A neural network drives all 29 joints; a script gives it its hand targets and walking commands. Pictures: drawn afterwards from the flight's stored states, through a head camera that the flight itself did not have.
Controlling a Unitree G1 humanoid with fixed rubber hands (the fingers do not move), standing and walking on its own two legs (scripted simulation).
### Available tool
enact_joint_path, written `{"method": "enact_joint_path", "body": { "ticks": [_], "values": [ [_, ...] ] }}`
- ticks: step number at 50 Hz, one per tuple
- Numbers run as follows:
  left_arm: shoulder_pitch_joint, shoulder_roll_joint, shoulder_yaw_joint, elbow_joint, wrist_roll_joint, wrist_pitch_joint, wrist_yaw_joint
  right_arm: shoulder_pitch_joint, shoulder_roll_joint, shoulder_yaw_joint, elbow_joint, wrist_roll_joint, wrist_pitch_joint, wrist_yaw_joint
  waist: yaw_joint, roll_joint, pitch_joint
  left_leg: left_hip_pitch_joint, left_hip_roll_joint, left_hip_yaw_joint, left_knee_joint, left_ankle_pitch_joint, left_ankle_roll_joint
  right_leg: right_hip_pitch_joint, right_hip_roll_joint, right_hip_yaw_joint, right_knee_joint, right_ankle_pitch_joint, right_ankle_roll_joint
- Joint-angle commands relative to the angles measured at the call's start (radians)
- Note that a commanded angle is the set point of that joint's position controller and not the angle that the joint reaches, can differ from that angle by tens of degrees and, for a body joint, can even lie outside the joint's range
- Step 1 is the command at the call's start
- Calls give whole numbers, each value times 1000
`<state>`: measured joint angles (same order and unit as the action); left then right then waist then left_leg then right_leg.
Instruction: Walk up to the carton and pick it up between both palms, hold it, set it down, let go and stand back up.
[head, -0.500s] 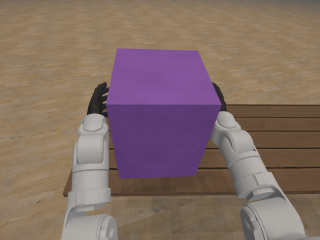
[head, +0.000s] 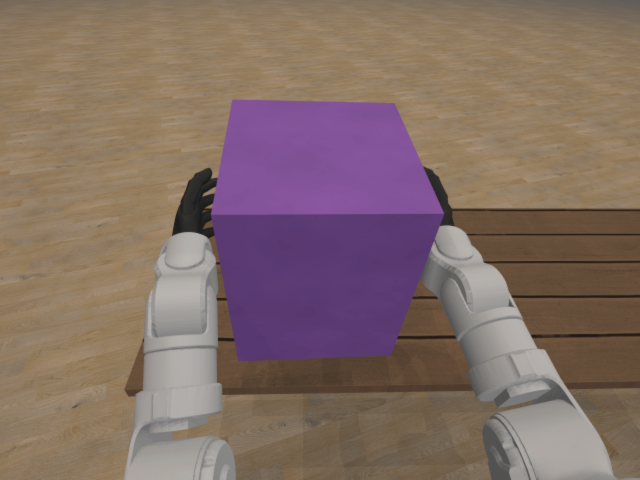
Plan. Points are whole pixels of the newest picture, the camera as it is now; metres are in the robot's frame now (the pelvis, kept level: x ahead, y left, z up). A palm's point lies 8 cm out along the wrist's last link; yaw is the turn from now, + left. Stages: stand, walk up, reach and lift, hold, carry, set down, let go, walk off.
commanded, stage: hold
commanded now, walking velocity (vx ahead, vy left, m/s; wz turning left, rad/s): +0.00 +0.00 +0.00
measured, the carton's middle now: (315, 233) +0.37 +0.01 +0.16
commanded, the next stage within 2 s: none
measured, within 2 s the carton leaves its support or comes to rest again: neither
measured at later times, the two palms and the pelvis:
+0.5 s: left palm (193, 234) +0.35 +0.15 +0.19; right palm (435, 228) +0.35 -0.14 +0.18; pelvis +0.00 +0.00 +0.00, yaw +0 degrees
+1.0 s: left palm (193, 233) +0.35 +0.15 +0.18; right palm (435, 227) +0.35 -0.14 +0.18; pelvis +0.00 +0.00 +0.00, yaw +0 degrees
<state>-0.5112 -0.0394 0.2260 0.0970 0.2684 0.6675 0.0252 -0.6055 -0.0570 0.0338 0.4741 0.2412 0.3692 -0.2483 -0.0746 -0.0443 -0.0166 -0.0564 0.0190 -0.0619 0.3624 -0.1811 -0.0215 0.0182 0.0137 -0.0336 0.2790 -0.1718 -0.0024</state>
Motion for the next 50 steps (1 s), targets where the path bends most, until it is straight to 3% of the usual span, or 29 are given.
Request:
{"method": "enact_joint_path", "body": {
  "ticks": [1, 16, 50],
  "values": [
    [-729, -605, -548, -125, -157, -66, -151, -799, 657, 397, -352, 76, -70, 99, -10, 76, -356, 163, -69, 45, -16, 305, -25, 12, 51, -31, -29, 234, 57],
    [-746, -608, -532, -88, -152, -68, -152, -822, 658, 378, -324, 63, -76, 106, -4, 72, -343, 150, -67, 50, -31, 254, -16, -5, 48, -31, -38, 175, 53],
    [-744, -608, -542, -110, -160, -72, -147, -812, 657, 389, -335, 76, -75, 101, -9, 77, -365, 167, -68, 45, -16, 304, -22, 6, 51, -29, -31, 223, 56]
  ]
}}
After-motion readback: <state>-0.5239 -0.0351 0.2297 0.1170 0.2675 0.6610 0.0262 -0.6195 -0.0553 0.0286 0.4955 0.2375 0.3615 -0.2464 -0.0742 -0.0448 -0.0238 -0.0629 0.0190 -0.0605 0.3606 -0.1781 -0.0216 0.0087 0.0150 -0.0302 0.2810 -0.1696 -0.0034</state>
